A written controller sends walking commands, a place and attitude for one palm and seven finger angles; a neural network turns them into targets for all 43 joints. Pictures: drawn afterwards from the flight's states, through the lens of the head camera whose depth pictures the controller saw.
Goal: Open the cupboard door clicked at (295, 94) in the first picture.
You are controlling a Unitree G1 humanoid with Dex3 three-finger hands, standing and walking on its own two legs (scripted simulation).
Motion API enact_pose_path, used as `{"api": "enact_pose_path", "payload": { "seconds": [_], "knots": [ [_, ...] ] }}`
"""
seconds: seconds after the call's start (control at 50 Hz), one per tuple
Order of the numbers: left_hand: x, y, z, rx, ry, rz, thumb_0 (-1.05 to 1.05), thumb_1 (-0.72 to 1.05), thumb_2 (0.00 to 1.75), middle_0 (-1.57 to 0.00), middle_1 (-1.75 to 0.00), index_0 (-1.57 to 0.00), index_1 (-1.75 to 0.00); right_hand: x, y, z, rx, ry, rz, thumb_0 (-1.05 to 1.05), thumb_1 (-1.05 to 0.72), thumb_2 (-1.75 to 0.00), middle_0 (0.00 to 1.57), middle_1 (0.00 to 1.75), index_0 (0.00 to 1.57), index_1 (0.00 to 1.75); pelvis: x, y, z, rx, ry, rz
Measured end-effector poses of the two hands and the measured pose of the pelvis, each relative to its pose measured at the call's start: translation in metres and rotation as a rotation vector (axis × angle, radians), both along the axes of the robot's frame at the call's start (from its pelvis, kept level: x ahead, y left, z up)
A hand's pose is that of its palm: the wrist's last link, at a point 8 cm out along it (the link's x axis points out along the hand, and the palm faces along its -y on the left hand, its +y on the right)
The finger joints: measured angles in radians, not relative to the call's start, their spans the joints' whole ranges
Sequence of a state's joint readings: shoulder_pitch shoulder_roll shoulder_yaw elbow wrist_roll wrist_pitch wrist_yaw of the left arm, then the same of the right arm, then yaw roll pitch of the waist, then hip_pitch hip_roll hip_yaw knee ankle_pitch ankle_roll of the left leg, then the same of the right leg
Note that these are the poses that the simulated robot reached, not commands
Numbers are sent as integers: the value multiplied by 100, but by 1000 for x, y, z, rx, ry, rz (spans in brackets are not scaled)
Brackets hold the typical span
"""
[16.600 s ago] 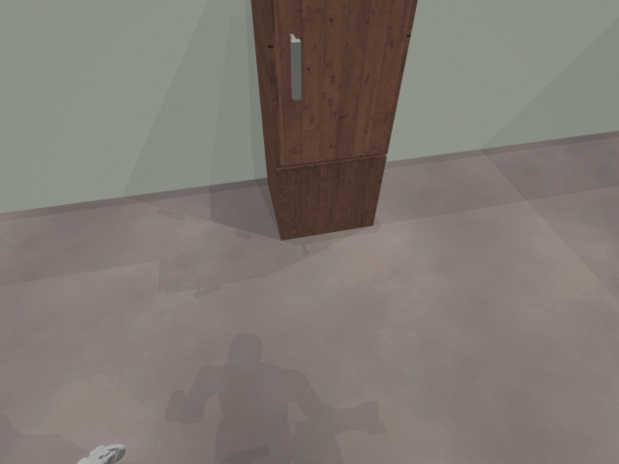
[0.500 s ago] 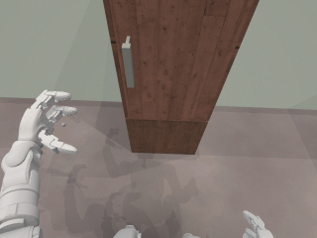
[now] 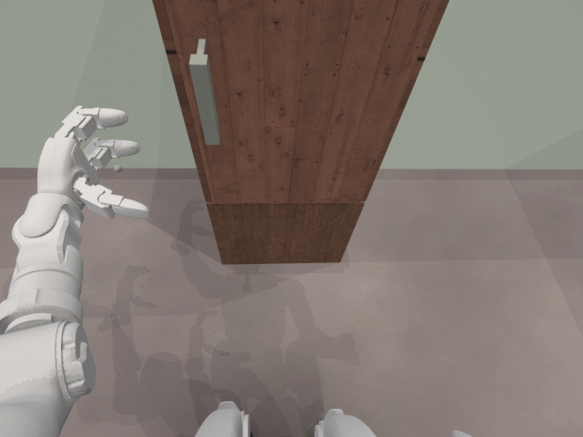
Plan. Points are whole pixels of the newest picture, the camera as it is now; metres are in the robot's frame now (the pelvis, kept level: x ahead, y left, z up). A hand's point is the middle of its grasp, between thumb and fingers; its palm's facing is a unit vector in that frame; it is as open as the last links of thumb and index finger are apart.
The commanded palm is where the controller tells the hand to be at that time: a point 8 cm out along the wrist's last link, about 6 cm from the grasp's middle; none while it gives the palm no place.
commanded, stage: move the hooked fingers beside the handle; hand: left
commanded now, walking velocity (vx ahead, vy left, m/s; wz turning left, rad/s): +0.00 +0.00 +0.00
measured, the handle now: (207, 95) +0.62 +0.12 +0.07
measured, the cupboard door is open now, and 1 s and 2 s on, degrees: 0 0 0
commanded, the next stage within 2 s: slide the fingers in behind the handle in 1.54 s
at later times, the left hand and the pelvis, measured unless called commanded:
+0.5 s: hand (148, 121) +0.54 +0.20 +0.09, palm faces +0.00 -1.00 +0.01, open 14.0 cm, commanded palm +0.53 +0.24 +0.07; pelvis +0.00 +0.00 -0.02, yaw -2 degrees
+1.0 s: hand (146, 119) +0.56 +0.21 +0.07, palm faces +0.02 -1.00 +0.00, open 14.0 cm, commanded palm +0.55 +0.23 +0.07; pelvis +0.01 +0.01 -0.01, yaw -2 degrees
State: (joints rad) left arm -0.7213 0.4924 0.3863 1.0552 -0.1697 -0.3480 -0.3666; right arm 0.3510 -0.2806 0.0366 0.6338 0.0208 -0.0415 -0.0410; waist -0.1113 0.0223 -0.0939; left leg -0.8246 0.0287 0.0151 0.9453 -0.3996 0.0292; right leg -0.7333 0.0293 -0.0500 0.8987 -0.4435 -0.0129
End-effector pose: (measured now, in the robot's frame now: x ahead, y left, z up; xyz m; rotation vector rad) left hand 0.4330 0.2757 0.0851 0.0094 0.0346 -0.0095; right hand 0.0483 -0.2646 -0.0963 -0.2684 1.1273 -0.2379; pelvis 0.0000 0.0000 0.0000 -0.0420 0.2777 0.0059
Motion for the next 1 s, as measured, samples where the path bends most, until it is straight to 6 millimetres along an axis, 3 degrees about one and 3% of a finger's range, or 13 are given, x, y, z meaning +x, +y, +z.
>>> {"api": "enact_pose_path", "payload": {
  "seconds": [0.38,0.7,0.84,1.0],
  "knots": [
    [65,-19,-4,-7,21,4,-1,-50,30,-30,-120,-30,-120,-59,-1,-8,-13,203,-90,0,-90,-90,20,30,21,30,1,0,-12,-16,86,-10],
    [118,-28,-1,-16,18,21,-1,-50,30,-30,-120,-30,-120,-101,13,-5,-4,340,-146,0,-90,-90,20,30,21,30,3,4,-20,-32,159,-26],
    [117,-25,-3,-11,5,8,-1,-50,30,-30,-120,-30,-120,-110,23,-1,24,388,-166,0,-90,-90,20,30,21,30,9,7,-17,-31,161,-38],
    [107,-16,-15,-13,29,31,-1,-50,30,-30,-120,-30,-120,-96,22,1,13,366,-146,0,-90,-90,20,30,21,30,12,9,-14,-37,150,-28]
  ]
}}
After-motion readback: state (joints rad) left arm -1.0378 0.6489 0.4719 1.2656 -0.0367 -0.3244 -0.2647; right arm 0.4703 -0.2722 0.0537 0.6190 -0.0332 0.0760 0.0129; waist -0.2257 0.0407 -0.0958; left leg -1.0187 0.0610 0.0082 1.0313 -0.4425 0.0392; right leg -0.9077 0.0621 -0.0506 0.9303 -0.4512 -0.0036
